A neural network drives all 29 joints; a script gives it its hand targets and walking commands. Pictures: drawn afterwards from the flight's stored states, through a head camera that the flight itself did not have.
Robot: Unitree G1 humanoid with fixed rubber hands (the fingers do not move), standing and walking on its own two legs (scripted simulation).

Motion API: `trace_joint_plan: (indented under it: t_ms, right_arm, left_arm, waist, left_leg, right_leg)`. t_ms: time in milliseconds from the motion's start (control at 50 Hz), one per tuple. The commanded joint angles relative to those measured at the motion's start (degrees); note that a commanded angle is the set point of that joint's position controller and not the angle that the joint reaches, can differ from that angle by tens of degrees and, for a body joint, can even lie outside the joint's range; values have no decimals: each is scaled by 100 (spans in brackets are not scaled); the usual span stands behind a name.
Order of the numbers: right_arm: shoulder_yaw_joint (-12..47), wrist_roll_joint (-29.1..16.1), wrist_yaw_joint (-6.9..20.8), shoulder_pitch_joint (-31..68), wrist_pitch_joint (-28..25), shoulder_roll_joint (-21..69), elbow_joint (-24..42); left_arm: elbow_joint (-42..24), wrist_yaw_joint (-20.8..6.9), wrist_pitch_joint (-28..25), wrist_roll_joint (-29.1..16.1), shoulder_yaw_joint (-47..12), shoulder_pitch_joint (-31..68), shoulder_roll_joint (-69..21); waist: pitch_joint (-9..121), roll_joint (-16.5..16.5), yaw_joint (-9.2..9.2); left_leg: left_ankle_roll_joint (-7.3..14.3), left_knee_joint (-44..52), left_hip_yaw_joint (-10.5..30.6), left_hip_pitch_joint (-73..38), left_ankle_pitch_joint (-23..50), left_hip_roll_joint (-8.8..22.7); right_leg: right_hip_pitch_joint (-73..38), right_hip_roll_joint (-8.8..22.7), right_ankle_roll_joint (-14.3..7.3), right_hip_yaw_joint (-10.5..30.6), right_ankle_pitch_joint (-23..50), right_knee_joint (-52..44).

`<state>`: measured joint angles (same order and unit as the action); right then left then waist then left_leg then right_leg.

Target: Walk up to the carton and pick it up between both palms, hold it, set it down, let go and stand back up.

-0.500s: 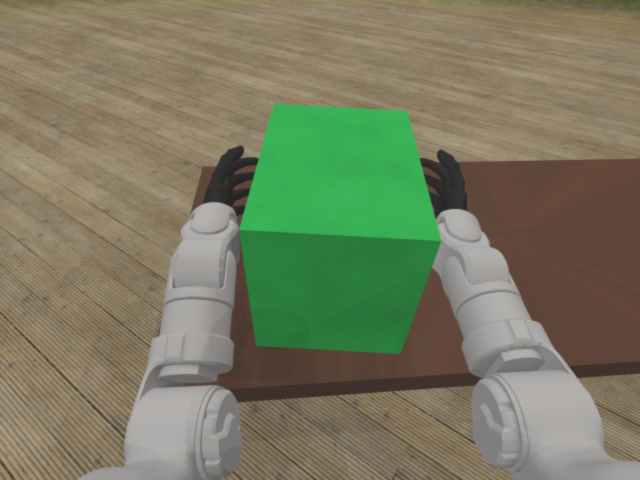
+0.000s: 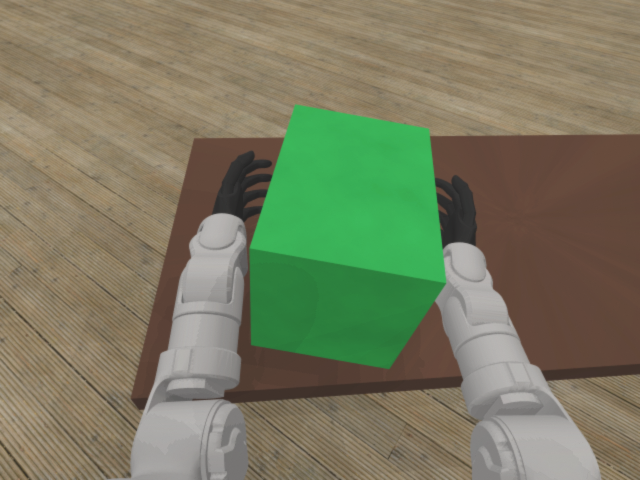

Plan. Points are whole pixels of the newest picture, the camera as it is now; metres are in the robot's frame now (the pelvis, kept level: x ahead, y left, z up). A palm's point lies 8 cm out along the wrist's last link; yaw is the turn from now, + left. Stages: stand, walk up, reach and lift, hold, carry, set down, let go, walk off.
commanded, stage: set down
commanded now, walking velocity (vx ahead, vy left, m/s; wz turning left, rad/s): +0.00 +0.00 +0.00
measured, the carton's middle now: (341, 235) +0.41 -0.01 +0.10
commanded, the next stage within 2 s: none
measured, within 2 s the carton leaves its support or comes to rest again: rests again in 1.84 s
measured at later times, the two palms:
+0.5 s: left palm (233, 232) +0.40 +0.13 +0.11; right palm (450, 253) +0.37 -0.15 +0.11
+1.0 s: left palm (243, 241) +0.41 +0.12 +0.08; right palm (450, 262) +0.37 -0.16 +0.08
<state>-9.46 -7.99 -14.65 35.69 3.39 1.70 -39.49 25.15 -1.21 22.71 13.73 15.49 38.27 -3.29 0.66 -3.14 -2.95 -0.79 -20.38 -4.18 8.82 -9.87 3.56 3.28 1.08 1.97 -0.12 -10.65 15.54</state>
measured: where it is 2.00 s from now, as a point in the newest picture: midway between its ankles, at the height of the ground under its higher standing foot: outside the picture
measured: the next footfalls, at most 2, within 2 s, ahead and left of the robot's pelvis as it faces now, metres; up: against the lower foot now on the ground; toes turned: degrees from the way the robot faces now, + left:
none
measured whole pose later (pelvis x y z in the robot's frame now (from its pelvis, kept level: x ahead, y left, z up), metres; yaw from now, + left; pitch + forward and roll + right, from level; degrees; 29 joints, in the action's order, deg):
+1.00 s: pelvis +0.01 +0.00 +0.00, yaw +0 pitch +0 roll -1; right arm -15.6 0.1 -14.0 34.6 -4.0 5.4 -47.3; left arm 42.8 -2.3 7.3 13.7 15.5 37.4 -0.4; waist 0.0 -3.6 -4.0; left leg -1.0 -19.5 -4.2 8.8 -10.3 3.5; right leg 3.0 1.1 2.0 -0.2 -10.8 14.1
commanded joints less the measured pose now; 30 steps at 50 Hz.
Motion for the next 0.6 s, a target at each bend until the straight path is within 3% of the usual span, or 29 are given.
trace_joint_plan:
  t_ms: [0, 80, 280, 440, 580]
  right_arm:
    - [2893, 57, 584, 4469, -626, 3346, 2061]
    - [2662, 242, 598, 4498, -721, 3329, 1919]
    - [1686, 897, 696, 4319, -789, 3242, 1007]
    - [1665, 1005, 767, 4629, -1082, 3514, 1066]
    - [1352, 1274, 790, 4210, -1039, 3525, 527]
  left_arm:
    - [-840, -634, -389, -230, -2752, 3238, -3449]
    - [-627, -650, -528, -229, -2741, 3387, -3445]
    - [410, -851, -785, 77, -2062, 3540, -3163]
    - [374, -752, -1291, -182, -2300, 4040, -3436]
    - [872, -834, -1437, 5, -1994, 3894, -3273]
  waist:
    - [2760, 411, -65]
    - [2698, 427, -128]
    - [1961, 236, -164]
    - [2784, 445, -203]
    - [2407, 377, -201]
  left_leg:
    - [-210, -382, 168, -1970, 2921, -538]
    - [-219, -338, 154, -1871, 2733, -527]
    - [-65, 142, 3, -1374, 1368, -512]
    - [-181, -71, 53, -1478, 2070, -474]
    - [-150, 94, -5, -1276, 1782, -468]
  right_leg:
    - [-744, -476, 144, -441, 2950, 106]
    - [-625, -471, 118, -470, 2730, 54]
    - [-474, -392, 169, -521, 1740, -143]
    - [-483, -423, 135, -508, 2262, -57]
    - [-574, -370, 164, -479, 2293, -98]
